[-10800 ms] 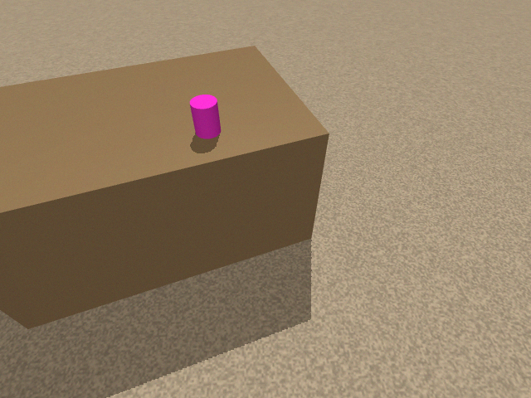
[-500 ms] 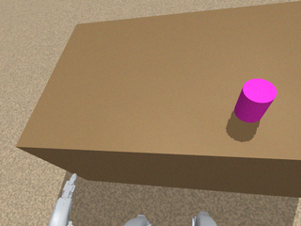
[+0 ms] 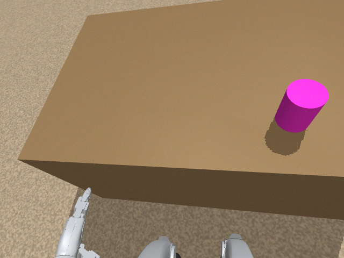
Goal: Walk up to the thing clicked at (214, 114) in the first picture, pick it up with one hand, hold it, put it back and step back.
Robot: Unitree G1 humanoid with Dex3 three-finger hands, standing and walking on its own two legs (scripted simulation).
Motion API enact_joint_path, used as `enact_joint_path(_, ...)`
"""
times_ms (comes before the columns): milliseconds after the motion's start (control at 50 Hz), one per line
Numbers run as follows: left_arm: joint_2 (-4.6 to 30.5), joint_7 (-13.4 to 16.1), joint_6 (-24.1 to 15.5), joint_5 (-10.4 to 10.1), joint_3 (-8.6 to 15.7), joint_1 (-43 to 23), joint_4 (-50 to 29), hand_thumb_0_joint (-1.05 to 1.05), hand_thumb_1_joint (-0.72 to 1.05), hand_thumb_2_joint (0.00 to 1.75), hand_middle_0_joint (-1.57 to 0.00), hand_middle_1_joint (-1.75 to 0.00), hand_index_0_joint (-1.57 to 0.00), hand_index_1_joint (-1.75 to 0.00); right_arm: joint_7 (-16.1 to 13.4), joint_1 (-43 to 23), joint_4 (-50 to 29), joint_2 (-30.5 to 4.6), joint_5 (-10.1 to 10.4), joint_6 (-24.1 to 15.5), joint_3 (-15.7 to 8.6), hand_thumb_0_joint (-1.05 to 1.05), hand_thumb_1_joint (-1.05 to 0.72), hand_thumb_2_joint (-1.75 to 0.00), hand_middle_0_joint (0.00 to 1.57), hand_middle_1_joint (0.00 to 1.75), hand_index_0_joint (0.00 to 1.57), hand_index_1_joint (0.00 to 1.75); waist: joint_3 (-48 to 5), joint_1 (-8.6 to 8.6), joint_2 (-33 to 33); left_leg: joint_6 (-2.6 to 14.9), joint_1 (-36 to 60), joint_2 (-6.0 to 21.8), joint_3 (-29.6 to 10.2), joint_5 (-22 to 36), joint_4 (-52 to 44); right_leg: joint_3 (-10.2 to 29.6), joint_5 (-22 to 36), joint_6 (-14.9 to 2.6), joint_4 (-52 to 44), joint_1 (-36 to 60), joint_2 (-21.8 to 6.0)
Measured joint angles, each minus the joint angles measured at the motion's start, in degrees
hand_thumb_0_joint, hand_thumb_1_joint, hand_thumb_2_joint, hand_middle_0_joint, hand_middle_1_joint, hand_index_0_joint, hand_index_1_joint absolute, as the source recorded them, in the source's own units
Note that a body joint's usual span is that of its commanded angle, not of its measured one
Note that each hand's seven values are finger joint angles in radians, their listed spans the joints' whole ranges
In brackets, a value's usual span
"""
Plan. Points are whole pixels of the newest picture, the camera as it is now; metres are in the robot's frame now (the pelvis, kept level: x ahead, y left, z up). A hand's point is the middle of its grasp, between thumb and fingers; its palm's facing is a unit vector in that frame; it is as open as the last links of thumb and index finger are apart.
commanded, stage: approach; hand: right
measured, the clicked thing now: (298, 107) +0.50 -0.25 -0.04
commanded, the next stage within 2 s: close in in 0.06 s
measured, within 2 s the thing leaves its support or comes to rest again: neither
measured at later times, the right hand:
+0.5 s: hand (320, 113) +0.48 -0.29 -0.03, palm faces +0.31 +0.95 +0.02, open 17.7 cm
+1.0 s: hand (300, 112) +0.48 -0.25 -0.03, palm faces +0.31 +0.95 +0.02, open 16.9 cm
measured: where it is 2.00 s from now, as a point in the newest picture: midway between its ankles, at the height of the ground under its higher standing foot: outside the picture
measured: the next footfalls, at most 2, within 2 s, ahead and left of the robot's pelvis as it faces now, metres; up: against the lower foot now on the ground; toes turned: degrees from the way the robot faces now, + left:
none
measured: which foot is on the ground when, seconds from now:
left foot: down 0.00-1.00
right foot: down 0.00-1.00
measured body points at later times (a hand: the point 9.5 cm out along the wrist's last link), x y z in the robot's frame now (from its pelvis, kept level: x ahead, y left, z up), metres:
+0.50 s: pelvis -0.01 +0.00 -0.04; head +0.14 -0.06 +0.38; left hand +0.14 +0.27 -0.03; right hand +0.45 -0.34 -0.03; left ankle +0.00 +0.14 -0.66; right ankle +0.03 -0.09 -0.66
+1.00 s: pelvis +0.00 +0.01 -0.03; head +0.13 -0.05 +0.39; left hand +0.15 +0.28 -0.02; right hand +0.46 -0.30 -0.02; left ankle +0.00 +0.14 -0.66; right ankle +0.03 -0.09 -0.66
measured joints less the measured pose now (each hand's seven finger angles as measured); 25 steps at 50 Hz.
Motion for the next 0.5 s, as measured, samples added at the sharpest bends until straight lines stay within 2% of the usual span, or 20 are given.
enact_joint_path(60,0.2,-0.8,0.0,0.4,1.0,0.8,-2.5,-0.01,-0.54,0.05,-0.07,-0.05,-0.06,-0.06,-1.7,-0.2,-0.3,2.1,-0.6,-2.0,-0.3,-0.01,0.59,-0.08,0.01,0.06,0.03,0.06,0.3,1.07,0.8,0.11,-2.7,-0.2,-0.2,-0.6,2.4,-0.1,-0.6,0.11,2.1,-2.4,-0.3)
enact_joint_path(100,0.3,-1.3,0.0,0.8,1.7,1.3,-3.7,-0.01,-0.54,0.04,-0.06,-0.05,-0.06,-0.06,-3.1,-0.3,-1.2,3.4,-1.5,-3.0,-1.3,-0.01,0.59,-0.08,0.01,0.06,0.03,0.06,0.4,1.85,1.2,0.18,-4.8,-0.4,-0.3,-1.1,4.2,-0.1,-1.1,0.17,3.8,-4.5,-0.5)
enact_joint_path(180,0.3,-2.0,1.1,1.6,2.9,1.7,-6.0,-0.01,-0.53,0.04,-0.06,-0.05,-0.06,-0.06,-6.3,-0.9,-2.4,4.5,-2.8,-5.6,-2.3,-0.02,0.59,-0.08,0.01,0.06,0.03,0.06,0.7,3.62,1.6,0.32,-9.3,-0.9,-0.2,-2.2,7.9,0.2,-2.2,0.33,7.6,-8.9,-1.1)
enact_joint_path(280,-0.4,-3.0,2.7,2.3,3.2,2.1,-10.0,-0.01,-0.53,0.04,-0.06,-0.05,-0.06,-0.06,-10.0,-1.5,-3.9,6.1,-4.5,-7.5,-3.1,-0.02,0.58,-0.08,0.01,0.06,0.03,0.06,0.3,5.70,1.4,0.47,-13.0,-1.4,0.1,-3.0,11.0,0.6,-3.2,0.45,10.9,-12.8,-1.7)
enact_joint_path(360,-1.2,-4.0,4.4,2.5,3.2,3.0,-12.6,-0.01,-0.53,0.04,-0.06,-0.05,-0.06,-0.06,-13.3,-0.7,-6.9,8.9,-5.9,-7.0,-3.4,-0.02,0.58,-0.07,0.02,0.06,0.03,0.05,-0.6,6.18,0.9,0.55,-14.0,-1.8,0.0,-3.3,11.8,0.6,-3.8,0.54,12.0,-13.8,-2.1)
enact_joint_path(500,-2.4,-5.5,7.3,2.1,3.3,4.7,-14.3,-0.01,-0.53,0.04,-0.06,-0.06,-0.07,-0.06,-17.5,1.2,-9.2,12.7,-6.1,-7.0,-0.8,-0.02,0.58,-0.07,0.02,0.06,0.03,0.05,-1.5,5.33,-0.8,0.57,-12.7,-1.7,-0.1,-3.6,11.3,0.5,-4.0,0.52,11.4,-12.3,-2.0)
